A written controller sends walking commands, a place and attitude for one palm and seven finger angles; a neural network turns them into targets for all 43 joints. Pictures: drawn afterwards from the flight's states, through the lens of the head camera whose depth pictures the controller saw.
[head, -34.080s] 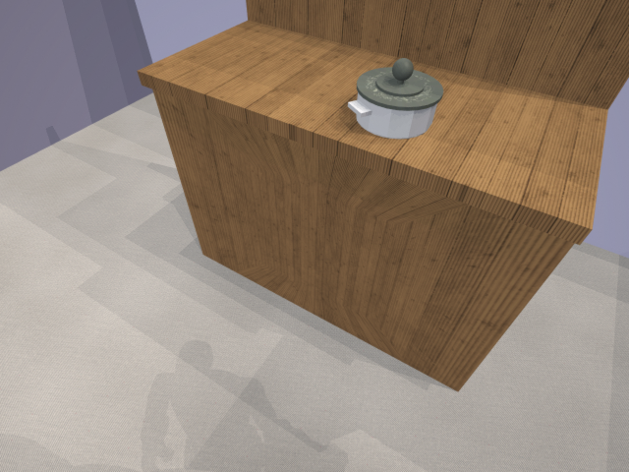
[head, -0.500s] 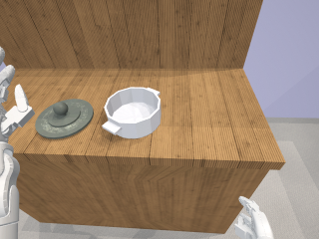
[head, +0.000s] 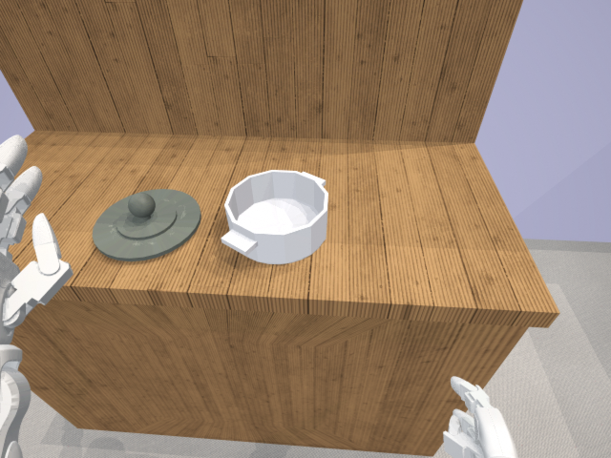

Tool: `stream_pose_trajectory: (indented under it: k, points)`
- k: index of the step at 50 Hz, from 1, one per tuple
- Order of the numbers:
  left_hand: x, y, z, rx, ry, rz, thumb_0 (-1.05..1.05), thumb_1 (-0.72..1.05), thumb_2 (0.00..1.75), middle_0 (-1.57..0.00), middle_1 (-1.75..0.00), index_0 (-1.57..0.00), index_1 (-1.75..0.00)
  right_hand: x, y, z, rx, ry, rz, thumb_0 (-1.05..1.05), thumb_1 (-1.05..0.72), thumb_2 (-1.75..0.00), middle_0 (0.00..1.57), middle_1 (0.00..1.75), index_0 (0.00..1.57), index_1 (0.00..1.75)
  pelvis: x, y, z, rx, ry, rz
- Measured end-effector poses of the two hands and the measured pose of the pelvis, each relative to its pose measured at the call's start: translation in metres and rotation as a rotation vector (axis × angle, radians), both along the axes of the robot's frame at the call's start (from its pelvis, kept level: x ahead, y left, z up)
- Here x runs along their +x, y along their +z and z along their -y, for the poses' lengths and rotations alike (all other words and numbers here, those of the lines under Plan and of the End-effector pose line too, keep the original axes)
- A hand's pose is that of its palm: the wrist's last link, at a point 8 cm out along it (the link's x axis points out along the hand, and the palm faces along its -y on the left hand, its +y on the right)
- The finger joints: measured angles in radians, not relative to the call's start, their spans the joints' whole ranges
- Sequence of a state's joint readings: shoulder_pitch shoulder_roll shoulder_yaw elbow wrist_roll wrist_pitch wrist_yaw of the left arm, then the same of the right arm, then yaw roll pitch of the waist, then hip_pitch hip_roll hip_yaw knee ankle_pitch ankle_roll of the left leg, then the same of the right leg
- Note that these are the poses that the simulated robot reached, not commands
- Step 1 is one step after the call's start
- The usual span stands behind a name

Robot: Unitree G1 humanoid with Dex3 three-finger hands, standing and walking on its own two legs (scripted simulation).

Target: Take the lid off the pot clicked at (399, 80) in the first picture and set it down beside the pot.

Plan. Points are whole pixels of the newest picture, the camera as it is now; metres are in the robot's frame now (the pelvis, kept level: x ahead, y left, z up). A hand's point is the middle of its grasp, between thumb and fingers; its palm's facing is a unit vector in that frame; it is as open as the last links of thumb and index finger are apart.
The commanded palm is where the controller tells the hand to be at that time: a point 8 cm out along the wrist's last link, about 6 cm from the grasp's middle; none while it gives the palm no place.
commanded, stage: draw the hand back to the body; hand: left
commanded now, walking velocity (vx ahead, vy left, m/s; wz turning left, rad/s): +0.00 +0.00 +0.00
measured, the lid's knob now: (141, 205) +0.48 +0.35 +0.07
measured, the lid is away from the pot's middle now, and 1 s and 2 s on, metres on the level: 0.24 0.24 0.24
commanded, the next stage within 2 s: step back with the hand held close in 0.24 s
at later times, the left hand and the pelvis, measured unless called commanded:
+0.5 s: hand (12, 280) +0.18 +0.27 +0.24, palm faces +0.47 -0.80 -0.36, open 7.5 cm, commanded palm +0.12 +0.30 +0.24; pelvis -0.01 +0.02 +0.00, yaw +0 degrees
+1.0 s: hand out of the picture +0.14 +0.27 +0.23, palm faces +0.39 -0.79 -0.47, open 7.5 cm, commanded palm +0.07 +0.33 +0.24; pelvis -0.07 +0.06 -0.02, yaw -2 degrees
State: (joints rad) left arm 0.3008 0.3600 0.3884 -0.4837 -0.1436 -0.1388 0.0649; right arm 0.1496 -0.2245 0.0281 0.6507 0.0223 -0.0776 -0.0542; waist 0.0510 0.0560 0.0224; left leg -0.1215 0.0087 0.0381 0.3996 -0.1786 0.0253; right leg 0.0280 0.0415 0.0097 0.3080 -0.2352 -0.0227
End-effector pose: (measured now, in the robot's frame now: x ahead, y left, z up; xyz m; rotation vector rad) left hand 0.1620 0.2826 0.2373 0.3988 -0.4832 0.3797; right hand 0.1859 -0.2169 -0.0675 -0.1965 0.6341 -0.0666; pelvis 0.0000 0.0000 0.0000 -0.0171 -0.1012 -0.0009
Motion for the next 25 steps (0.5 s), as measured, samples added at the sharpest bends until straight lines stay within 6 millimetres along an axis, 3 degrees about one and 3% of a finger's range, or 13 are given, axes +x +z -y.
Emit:
stream_pose_trajectory:
  k: [10,18,25]
  points:
    - [-0.031,0.000,-0.007,0.031,0.016,-0.002,0.01,0.88,0.90,-0.21,-0.30,-0.21,-0.30,0.000,0.004,-0.019,-0.007,0.038,0.017,0.01,-0.90,-0.90,0.21,0.30,0.20,0.30,-0.006,0.000,-0.010,-0.008,0.012,0.010]
    - [-0.035,-0.002,-0.013,0.013,0.025,0.006,0.01,0.88,0.90,-0.21,-0.30,-0.21,-0.30,-0.004,0.005,-0.029,-0.009,0.054,0.021,0.01,-0.90,-0.90,0.21,0.30,0.21,0.30,-0.011,0.000,-0.015,-0.011,0.012,0.014]
    - [-0.026,0.012,-0.024,0.147,0.010,0.081,0.01,0.88,0.90,-0.21,-0.30,-0.21,-0.30,-0.014,0.004,-0.026,-0.035,0.026,-0.026,0.01,-0.90,-0.90,0.21,0.30,0.21,0.30,-0.015,-0.003,-0.023,-0.038,-0.003,-0.044]
